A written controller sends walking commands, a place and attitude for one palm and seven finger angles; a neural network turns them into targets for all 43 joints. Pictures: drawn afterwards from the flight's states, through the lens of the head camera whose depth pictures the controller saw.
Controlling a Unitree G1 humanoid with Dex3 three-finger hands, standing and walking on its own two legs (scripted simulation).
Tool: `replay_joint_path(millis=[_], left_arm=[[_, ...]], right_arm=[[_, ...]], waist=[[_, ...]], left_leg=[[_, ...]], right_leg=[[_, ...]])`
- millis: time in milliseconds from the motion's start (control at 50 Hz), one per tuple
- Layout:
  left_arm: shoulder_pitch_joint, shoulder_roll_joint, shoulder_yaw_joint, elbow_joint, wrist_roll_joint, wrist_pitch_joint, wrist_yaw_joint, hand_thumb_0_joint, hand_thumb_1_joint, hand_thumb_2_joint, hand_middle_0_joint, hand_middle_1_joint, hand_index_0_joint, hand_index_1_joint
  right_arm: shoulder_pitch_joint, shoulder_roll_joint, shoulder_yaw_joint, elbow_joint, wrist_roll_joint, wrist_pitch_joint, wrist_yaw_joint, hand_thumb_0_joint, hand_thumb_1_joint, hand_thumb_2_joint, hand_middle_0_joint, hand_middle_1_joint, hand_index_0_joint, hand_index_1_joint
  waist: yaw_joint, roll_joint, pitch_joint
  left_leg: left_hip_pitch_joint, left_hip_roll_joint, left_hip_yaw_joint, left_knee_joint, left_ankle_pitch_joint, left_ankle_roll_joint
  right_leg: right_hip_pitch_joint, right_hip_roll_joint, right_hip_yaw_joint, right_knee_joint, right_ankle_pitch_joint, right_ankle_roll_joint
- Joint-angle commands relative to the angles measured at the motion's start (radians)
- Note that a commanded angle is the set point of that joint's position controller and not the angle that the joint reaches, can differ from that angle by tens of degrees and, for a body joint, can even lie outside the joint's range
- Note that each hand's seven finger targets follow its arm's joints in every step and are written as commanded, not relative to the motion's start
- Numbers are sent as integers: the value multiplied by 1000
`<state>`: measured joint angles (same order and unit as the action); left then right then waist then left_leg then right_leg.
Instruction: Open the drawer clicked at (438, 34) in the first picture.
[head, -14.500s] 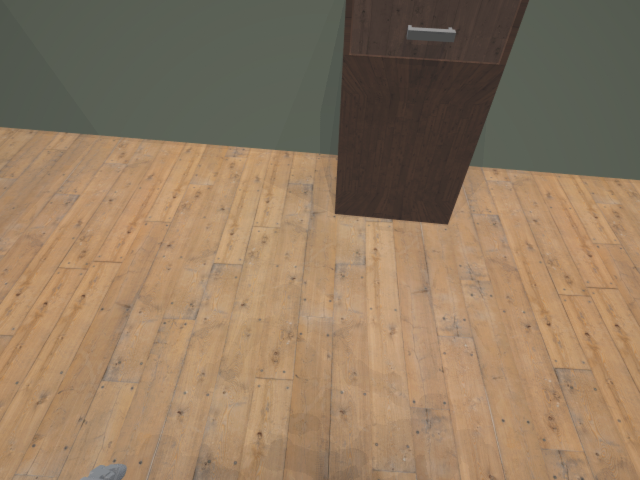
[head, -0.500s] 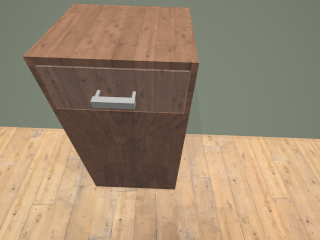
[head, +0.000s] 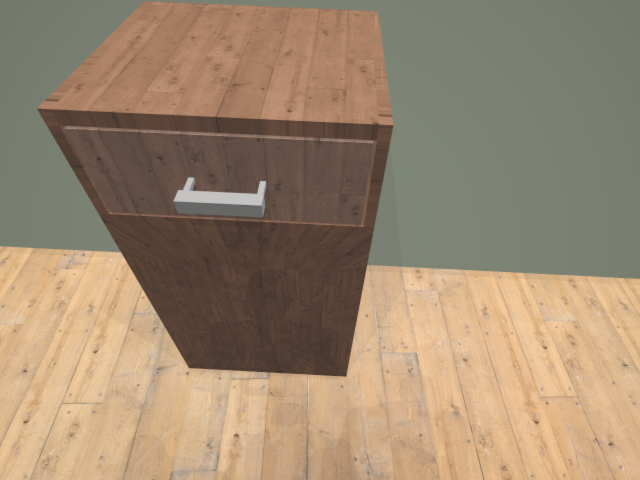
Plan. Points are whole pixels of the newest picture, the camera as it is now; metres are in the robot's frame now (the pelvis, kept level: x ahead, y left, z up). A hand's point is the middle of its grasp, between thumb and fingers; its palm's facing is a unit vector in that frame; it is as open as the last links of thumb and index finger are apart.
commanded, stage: look again from close up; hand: left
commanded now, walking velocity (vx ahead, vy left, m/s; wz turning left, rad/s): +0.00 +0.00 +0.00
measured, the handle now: (223, 194) +0.52 +0.20 +0.04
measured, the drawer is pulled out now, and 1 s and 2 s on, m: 0.00 0.00 0.00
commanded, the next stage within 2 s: raise the hand with hooked fingers in 0.14 s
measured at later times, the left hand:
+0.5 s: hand (175, 431) +0.18 +0.19 -0.03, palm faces +0.00 -0.44 -0.90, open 7.7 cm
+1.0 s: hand (158, 397) +0.20 +0.20 +0.02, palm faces +0.07 -0.12 -0.99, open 10.6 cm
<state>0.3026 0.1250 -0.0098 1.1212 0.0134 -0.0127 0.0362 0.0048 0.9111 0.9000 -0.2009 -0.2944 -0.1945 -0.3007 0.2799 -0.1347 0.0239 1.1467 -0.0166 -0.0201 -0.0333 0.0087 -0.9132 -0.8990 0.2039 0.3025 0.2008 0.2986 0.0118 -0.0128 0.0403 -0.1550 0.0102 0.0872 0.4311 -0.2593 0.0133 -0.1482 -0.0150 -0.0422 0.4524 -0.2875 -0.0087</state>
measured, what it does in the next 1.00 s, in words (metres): stands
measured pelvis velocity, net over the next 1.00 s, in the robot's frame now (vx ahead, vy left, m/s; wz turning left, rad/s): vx -0.03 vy -0.02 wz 0.01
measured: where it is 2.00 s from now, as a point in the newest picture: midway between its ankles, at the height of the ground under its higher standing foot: outside the picture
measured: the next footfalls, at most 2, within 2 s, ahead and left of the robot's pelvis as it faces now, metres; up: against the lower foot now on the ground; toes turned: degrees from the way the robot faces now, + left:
none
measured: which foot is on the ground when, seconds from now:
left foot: down 0.00-1.00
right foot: down 0.00-1.00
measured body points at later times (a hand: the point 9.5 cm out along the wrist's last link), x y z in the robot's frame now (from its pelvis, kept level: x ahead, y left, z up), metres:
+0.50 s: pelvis -0.03 -0.01 -0.02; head -0.03 -0.05 +0.43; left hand +0.17 +0.21 +0.02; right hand +0.14 -0.27 -0.12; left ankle -0.02 +0.11 -0.74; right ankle -0.03 -0.11 -0.74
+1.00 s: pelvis -0.03 -0.02 -0.02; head -0.02 -0.06 +0.43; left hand +0.19 +0.21 +0.08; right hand +0.18 -0.20 -0.12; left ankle -0.02 +0.11 -0.74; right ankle -0.03 -0.11 -0.74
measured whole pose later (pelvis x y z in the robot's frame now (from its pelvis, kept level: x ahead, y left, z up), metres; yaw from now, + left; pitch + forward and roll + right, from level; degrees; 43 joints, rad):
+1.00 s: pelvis -0.03 -0.02 -0.02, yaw +1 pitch +3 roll +1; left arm 0.22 0.36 -0.09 -0.05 1.00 0.04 0.27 0.00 0.21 0.60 -0.27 -0.74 -0.26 -0.75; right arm 0.10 -0.19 0.04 0.60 -0.06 0.10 0.00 0.01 -0.90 -0.90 0.21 0.30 0.20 0.30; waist 0.10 0.06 -0.04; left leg -0.39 0.03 0.07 0.63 -0.29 -0.01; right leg -0.39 -0.01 -0.06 0.69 -0.35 -0.04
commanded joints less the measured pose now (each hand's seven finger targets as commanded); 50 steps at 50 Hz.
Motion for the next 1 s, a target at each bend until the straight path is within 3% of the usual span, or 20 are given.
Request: replay_joint_path(millis=[0, 200, 220, 240, 260, 280, 300, 320, 340, 380, 420, 460, 520, 580, 600, 620, 700, 780, 880, 980], left_arm=[[80, 91, 14, -18, 1, -15, 4, 0, 900, 900, -200, -300, -200, -300], [86, 83, 15, -16, 0, -15, 4, 0, 900, 900, -200, -300, -200, -300], [151, 131, 19, 15, 13, -41, 42, 0, 900, 900, -200, -300, -200, -300], [-626, 385, -64, -1543, 93, -215, 40, 0, 877, 890, -202, -315, -202, -315], [-218, 354, 10, -1268, 125, -132, 131, 0, 853, 880, -203, -330, -203, -330], [33, 187, -64, -1142, 118, 36, 183, 0, 830, 870, -205, -345, -205, -345], [57, 57, -157, -1137, 157, 75, 184, 0, 807, 860, -207, -360, -207, -360], [-14, 116, -157, -1239, 227, 68, 203, 0, 783, 850, -208, -375, -208, -375], [1, 162, -158, -1263, 334, 61, 231, 0, 760, 840, -210, -390, -210, -390], [55, 144, -192, -1204, 540, 68, 284, 0, 713, 820, -213, -420, -213, -420], [208, 153, -159, -1128, 746, 70, 346, 0, 667, 800, -217, -450, -217, -450], [345, 142, -144, -1042, 882, 57, 365, 0, 620, 780, -220, -480, -220, -480], [276, 259, -26, -1139, 1006, 9, 377, 0, 550, 750, -225, -525, -225, -525], [124, 355, 49, -1269, 1079, 0, 422, 0, 480, 720, -230, -570, -230, -570], [63, 344, 28, -1316, 1094, 10, 438, 0, 457, 710, -232, -585, -232, -585], [-15, 352, 28, -1334, 1105, 17, 452, 0, 433, 700, -233, -600, -233, -600], [-283, 381, 19, -1415, 1083, 6, 458, 0, 340, 660, -240, -660, -240, -660], [-307, 340, -38, -1385, 1019, 2, 393, 0, 247, 620, -247, -720, -247, -720], [-151, 367, -6, -1318, 992, 51, 282, 0, 130, 570, -255, -795, -255, -795], [-166, 430, 58, -1363, 988, 50, 231, 0, 13, 520, -263, -870, -263, -870]], right_arm=[[65, -83, -20, -21, 4, -14, -3, 0, -900, -900, 200, 300, 200, 300], [73, -72, -19, -15, 4, -10, -3, 0, -900, -900, 200, 300, 200, 300], [-46, -118, -31, -91, 17, -19, 7, 0, -900, -900, 200, 300, 200, 300], [-14, -274, -26, -444, 72, -166, -42, 0, -900, -900, 200, 300, 200, 300], [-99, -205, -41, -391, 59, -257, -88, 0, -900, -900, 200, 300, 200, 300], [-109, -156, -62, -399, 92, -291, -88, 0, -900, -900, 200, 300, 200, 300], [-79, -156, -58, -394, 94, -302, -85, 0, -900, -900, 200, 300, 200, 300], [-122, -204, -67, -451, 82, -317, -74, 0, -900, -900, 200, 300, 200, 300], [-124, -236, -66, -468, 51, -314, -69, 0, -900, -900, 200, 300, 200, 300], [-126, -235, -71, -548, 14, -279, -46, 0, -900, -900, 200, 300, 200, 300], [-179, -235, -94, -628, -27, -209, -16, 0, -900, -900, 200, 300, 200, 300], [-231, -233, -97, -671, -42, -117, 24, 0, -900, -900, 200, 300, 200, 300], [-293, -211, -86, -726, -27, -6, 68, 0, -900, -900, 200, 300, 200, 300], [-311, -191, -81, -761, -26, 49, 74, 0, -900, -900, 200, 300, 200, 300], [-320, -186, -78, -779, -33, 60, 73, 0, -900, -900, 200, 300, 200, 300], [-314, -182, -79, -777, -37, 65, 71, 0, -900, -900, 200, 300, 200, 300], [-324, -177, -81, -757, -59, 66, 46, 0, -900, -900, 200, 300, 200, 300], [-334, -174, -67, -732, -56, 52, 30, 0, -900, -900, 200, 300, 200, 300], [-342, -176, -50, -721, -39, 71, 23, 0, -900, -900, 200, 300, 200, 300], [-343, -178, -40, -713, -31, 79, 23, 0, -900, -900, 200, 300, 200, 300]], waist=[[-6, 8, 20], [-3, 0, 50], [29, -27, 67], [-65, 279, -450], [15, 387, -439], [3, 262, -250], [-19, 157, -163], [-24, 73, -94], [-47, -11, -126], [-41, -84, -122], [27, -160, -127], [80, -235, -62], [140, -202, -172], [141, -57, -252], [130, 26, -257], [109, 47, -283], [30, 22, -283], [9, 37, -282], [73, -12, -256], [102, -22, -229]], left_leg=[[-7, 99, -95, -68, 200, 24], [-24, 98, -94, -75, 161, 20], [-105, 97, -61, 164, 233, -15], [191, 2, -47, -13, 361, 32], [246, 39, -68, 5, 512, 22], [95, 49, -82, -17, 448, 4], [23, 46, -66, 12, 364, 18], [-40, 29, -93, 34, 247, 20], [-65, 19, -95, 66, 178, 28], [-152, -17, -101, 129, 104, 23], [-229, -39, -82, 159, 36, 7], [-331, -45, -64, 174, 0, 0], [-403, -58, -40, 200, 48, -4], [-348, -73, -28, 222, 50, 1], [-307, -77, -25, 231, 45, 2], [-263, -77, -30, 248, 42, 4], [-198, -75, -58, 299, 2, 22], [-153, -65, -68, 270, 29, 28], [-182, -54, -59, 167, 82, 19], [-170, -47, -50, 94, 112, 17]], right_leg=[[-28, -91, 79, -75, 217, -27], [-45, -89, 82, -91, 180, -30], [-64, -158, 151, -90, 678, 1], [23, -43, 159, 24, 511, -42], [-45, -15, 75, 86, 244, -52], [-140, 1, 21, 104, 68, -33], [-161, -1, -13, 79, 114, -17], [-216, 4, 7, 63, 119, -24], [-273, 12, 13, 70, 80, -28], [-356, 20, 24, 92, -33, -33], [-375, 32, 39, 93, -147, -41], [-364, 24, 91, 93, -111, -53], [-254, 8, 148, 174, 69, -59], [-247, 15, 186, 177, 41, -59], [-283, 17, 197, 169, 18, -63], [-319, 19, 208, 162, -9, -65], [-367, 8, 229, 103, -76, -45], [-334, 11, 169, 97, 2, -33], [-175, 12, 127, 76, 124, -26], [-88, 7, 107, 45, 151, -23]])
